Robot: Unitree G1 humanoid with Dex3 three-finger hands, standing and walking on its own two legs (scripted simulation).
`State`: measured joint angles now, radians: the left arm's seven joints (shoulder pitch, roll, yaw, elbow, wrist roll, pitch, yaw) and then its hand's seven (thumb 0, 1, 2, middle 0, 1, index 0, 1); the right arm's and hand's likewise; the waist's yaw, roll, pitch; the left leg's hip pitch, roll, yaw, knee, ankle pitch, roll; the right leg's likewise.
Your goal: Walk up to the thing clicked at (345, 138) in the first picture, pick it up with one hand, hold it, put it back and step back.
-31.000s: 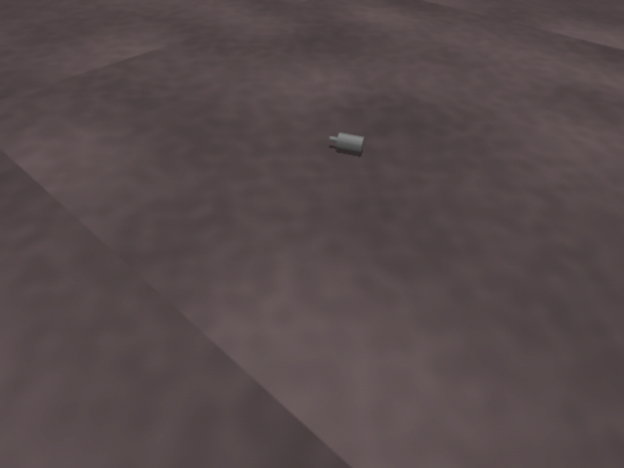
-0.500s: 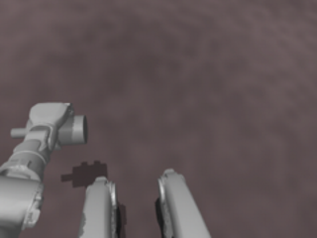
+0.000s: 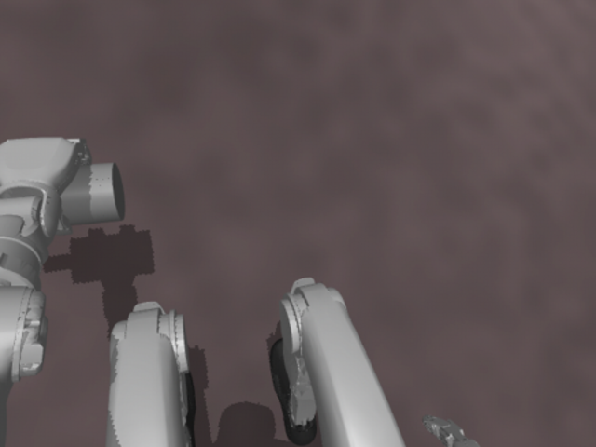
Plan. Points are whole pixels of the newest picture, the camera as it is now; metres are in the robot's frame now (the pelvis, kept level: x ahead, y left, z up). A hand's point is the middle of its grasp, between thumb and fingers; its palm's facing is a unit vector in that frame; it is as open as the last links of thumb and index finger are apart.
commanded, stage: crouch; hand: left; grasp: from above
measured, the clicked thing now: (45, 197) +0.48 +0.27 -0.21
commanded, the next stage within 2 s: lower in 0.54 s
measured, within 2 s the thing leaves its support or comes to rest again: neither
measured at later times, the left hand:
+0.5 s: hand (69, 197) +0.49 +0.25 -0.24, palm faces -0.46 -0.02 -0.89, open 11.1 cm
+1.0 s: hand (80, 202) +0.50 +0.25 -0.29, palm faces -0.48 -0.03 -0.87, open 11.0 cm
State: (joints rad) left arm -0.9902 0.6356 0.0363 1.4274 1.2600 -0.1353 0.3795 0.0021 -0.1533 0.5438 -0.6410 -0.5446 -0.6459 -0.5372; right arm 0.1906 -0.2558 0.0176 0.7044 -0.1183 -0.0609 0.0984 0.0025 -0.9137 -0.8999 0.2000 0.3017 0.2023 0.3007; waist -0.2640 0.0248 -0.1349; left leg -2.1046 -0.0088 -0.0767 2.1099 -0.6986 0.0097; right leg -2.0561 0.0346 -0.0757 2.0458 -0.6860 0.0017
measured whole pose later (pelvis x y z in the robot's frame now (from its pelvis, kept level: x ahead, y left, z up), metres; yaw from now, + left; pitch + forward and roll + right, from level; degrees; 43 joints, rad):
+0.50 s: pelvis -0.01 +0.00 -0.06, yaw -2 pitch +37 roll -8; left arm -1.07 0.76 0.07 1.51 1.31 -0.18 0.40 0.00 -0.11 0.48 -0.66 -0.50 -0.66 -0.49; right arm 0.21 -0.27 0.09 0.71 -0.14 -0.05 0.13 0.00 -0.92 -0.90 0.20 0.30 0.20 0.30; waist -0.31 0.00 -0.05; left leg -2.26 0.00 -0.10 2.30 -0.70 0.01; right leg -2.20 0.05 -0.11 2.21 -0.67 0.00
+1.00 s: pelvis -0.01 +0.00 -0.09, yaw -5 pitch +36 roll -10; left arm -1.09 0.85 0.08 1.53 1.30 -0.20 0.40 0.00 -0.10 0.45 -0.67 -0.47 -0.68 -0.46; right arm 0.19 -0.28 0.15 0.67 -0.15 -0.06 0.13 0.00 -0.91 -0.90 0.20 0.30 0.20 0.30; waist -0.35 -0.04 0.03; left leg -2.33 0.00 -0.14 2.41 -0.71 0.01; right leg -2.26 0.05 -0.14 2.30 -0.67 0.01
